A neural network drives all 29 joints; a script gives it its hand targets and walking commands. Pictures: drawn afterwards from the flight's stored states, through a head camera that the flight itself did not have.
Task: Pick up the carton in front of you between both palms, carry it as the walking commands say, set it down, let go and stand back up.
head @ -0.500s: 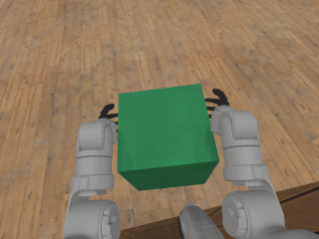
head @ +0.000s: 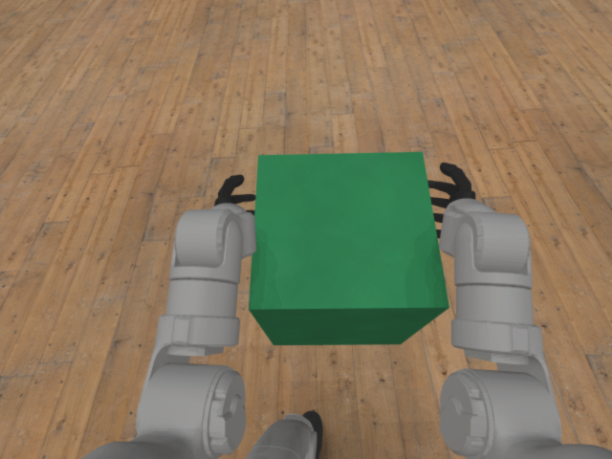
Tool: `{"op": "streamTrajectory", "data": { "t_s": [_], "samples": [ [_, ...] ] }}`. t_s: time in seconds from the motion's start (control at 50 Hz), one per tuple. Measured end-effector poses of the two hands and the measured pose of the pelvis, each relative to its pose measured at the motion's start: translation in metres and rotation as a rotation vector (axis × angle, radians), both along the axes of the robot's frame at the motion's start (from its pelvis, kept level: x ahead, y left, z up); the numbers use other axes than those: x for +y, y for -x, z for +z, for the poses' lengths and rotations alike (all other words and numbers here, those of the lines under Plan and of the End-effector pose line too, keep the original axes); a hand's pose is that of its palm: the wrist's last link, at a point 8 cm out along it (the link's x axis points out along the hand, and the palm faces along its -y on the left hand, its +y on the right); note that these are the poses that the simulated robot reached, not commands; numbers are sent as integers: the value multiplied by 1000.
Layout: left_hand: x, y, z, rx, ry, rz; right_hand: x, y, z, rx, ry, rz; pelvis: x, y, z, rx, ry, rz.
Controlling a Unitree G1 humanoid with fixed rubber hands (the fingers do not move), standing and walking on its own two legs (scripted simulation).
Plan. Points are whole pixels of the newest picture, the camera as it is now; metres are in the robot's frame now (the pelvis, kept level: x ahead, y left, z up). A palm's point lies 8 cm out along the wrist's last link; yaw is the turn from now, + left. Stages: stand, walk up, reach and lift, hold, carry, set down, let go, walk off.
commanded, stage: carry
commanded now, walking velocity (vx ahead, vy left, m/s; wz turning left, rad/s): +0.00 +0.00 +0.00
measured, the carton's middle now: (338, 261) +0.38 +0.03 +0.00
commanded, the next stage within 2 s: none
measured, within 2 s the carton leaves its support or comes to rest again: neither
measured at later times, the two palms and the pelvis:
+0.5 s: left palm (272, 152) +0.56 +0.15 +0.04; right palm (445, 141) +0.58 -0.13 +0.06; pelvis +0.20 +0.00 -0.05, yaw +1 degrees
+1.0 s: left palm (264, 147) +0.53 +0.15 +0.08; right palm (450, 134) +0.55 -0.13 +0.09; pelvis +0.19 +0.00 -0.05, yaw +2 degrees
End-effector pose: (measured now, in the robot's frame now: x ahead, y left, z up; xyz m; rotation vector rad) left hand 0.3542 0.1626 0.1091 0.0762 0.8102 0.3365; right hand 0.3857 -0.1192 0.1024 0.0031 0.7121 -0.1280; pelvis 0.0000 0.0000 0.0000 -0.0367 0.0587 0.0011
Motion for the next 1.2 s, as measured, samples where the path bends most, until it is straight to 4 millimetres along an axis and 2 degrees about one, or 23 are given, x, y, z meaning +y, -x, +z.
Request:
{"op": "streamTrajectory", "data": {
  "t_s": [0.06,0.12,0.2,0.28,0.34,0.4,0.5,0.6,0.74,0.96,1.2],
  "samples": [
    [5,-57,-16,-54,21,-40,4,-48,-7,-56,44,-19,7,-54,-30,-11,-1,12],
    [5,-100,-43,-29,34,-85,4,-84,-25,-32,82,-42,12,-82,-45,15,-17,24],
    [-3,-131,-80,70,59,-122,-5,-103,-58,72,79,-106,17,-110,-47,31,-28,22],
    [-11,-155,-99,93,85,-125,-12,-122,-74,97,63,-151,14,-136,-48,33,-34,23],
    [-14,-173,-99,54,82,-111,-16,-143,-74,60,43,-150,9,-156,-53,31,-42,28],
    [-16,-188,-89,5,54,-93,-17,-166,-69,11,23,-123,5,-174,-55,28,-26,26],
    [-15,-206,-64,-40,46,-60,-16,-193,-45,-35,35,-74,1,-195,-50,35,-32,23],
    [-9,-214,-47,-31,37,-62,-10,-205,-26,-28,65,-43,-1,-210,-47,31,-32,33],
    [-5,-209,-34,5,19,-64,-6,-203,-15,4,84,-13,-3,-217,-47,6,-30,41],
    [-11,-180,-31,43,14,-79,-12,-172,-13,41,91,-19,-5,-197,-48,-34,-34,40],
    [-13,-161,-23,44,15,-94,-14,-150,-2,43,101,-27,-5,-176,-46,-45,-36,37]
  ]
}}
